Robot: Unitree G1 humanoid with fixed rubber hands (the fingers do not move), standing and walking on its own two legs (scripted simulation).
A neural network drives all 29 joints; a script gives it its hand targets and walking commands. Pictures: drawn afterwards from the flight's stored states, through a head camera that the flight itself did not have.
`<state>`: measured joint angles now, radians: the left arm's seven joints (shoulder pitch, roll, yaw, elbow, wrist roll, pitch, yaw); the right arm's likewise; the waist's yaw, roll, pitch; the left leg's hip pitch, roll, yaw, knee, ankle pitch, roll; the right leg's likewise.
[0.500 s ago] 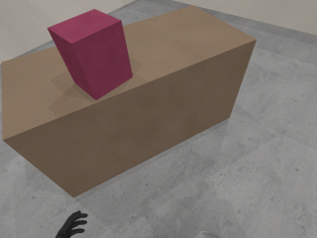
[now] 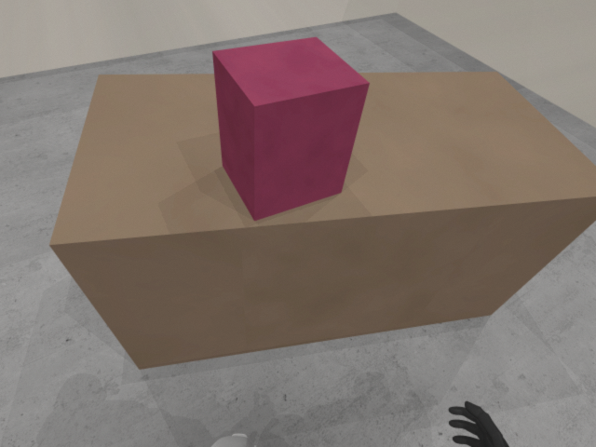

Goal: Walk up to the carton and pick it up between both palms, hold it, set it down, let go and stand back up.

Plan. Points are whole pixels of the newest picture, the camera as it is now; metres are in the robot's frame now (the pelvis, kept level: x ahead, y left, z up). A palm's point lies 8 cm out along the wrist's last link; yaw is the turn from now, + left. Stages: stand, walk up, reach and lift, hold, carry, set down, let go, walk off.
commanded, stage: walk up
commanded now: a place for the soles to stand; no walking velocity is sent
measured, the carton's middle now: (284, 130) +0.67 +0.06 +0.04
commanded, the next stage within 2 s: none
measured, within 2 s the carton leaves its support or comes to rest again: neither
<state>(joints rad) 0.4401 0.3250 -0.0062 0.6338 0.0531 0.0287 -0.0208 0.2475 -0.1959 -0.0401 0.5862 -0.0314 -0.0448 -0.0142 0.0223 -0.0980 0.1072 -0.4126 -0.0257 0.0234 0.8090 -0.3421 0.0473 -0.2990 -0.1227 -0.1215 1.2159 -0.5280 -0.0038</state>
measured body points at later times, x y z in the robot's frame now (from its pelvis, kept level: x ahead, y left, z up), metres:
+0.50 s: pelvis +0.12 -0.09 +0.00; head +0.16 -0.12 +0.45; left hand +0.22 +0.19 -0.07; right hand +0.22 -0.35 -0.13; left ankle +0.08 +0.05 -0.64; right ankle +0.23 -0.20 -0.70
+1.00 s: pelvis +0.14 -0.08 +0.02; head +0.15 -0.04 +0.47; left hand +0.17 +0.20 -0.10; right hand +0.32 -0.31 -0.06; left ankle +0.13 +0.02 -0.70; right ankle +0.19 -0.22 -0.68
